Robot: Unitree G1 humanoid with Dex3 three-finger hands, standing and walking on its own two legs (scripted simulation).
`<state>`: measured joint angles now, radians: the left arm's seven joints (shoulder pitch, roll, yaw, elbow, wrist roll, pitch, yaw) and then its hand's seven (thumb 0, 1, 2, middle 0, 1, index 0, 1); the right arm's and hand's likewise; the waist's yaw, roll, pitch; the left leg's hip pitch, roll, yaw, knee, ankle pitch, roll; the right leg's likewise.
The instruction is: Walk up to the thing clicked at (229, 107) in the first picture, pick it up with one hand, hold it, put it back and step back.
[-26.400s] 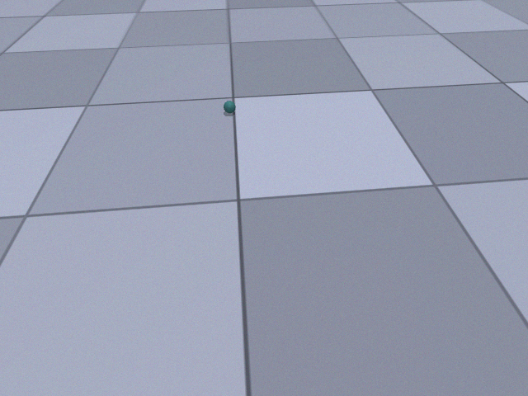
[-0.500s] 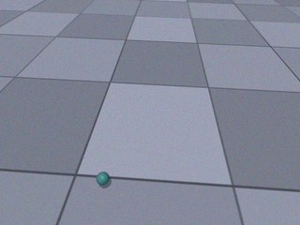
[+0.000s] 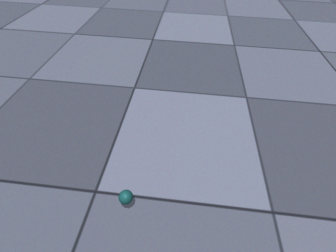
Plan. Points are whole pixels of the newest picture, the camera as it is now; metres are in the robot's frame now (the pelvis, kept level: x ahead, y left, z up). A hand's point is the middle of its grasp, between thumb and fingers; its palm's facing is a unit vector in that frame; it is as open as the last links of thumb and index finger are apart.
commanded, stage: stand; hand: left
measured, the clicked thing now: (125, 197) +0.57 +0.29 -0.73
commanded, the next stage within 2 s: none
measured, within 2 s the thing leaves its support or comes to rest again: neither
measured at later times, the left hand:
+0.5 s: hand out of the picture +0.10 +0.23 -0.14, palm faces -0.03 -0.94 -0.34, open 7.4 cm
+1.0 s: hand out of the picture +0.09 +0.21 -0.14, palm faces -0.02 -0.94 -0.35, open 7.4 cm
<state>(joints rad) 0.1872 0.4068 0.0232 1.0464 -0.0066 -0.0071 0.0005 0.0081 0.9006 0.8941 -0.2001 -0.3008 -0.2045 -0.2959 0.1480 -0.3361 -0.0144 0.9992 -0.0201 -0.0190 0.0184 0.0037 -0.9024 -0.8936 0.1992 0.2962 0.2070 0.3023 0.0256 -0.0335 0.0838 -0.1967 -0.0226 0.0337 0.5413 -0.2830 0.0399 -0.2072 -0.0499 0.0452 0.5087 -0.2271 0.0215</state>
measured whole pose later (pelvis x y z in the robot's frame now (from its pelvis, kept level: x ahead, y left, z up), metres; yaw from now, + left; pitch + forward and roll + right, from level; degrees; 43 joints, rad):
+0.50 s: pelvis +0.02 -0.02 +0.01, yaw +1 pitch -2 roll +0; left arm 0.09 0.35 -0.01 1.13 0.01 -0.02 0.00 0.01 0.90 0.89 -0.20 -0.30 -0.21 -0.30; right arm 0.07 -0.35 -0.02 1.13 -0.01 -0.01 0.02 0.00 -0.90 -0.89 0.20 0.30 0.21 0.30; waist -0.01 -0.01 0.07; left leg -0.10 -0.01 0.01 0.32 -0.18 0.01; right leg -0.12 -0.04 0.02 0.33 -0.17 0.04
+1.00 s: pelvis +0.01 -0.04 +0.02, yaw +1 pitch -2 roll +0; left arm 0.09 0.35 0.00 1.14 0.01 -0.02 0.00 0.01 0.90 0.89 -0.20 -0.30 -0.21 -0.30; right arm 0.09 -0.34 -0.01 1.15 -0.01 0.00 0.02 0.00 -0.90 -0.89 0.20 0.30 0.21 0.30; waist -0.01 0.00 0.06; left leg -0.10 0.02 -0.01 0.31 -0.17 -0.02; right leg -0.12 -0.01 0.00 0.31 -0.16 0.01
